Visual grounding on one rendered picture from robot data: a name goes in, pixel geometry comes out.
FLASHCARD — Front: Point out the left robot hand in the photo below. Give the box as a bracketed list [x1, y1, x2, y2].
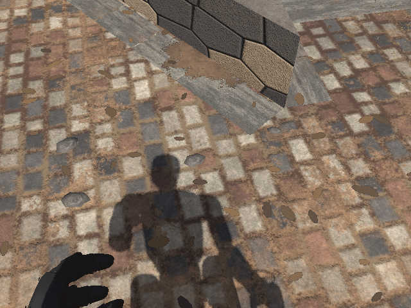
[25, 252, 124, 308]

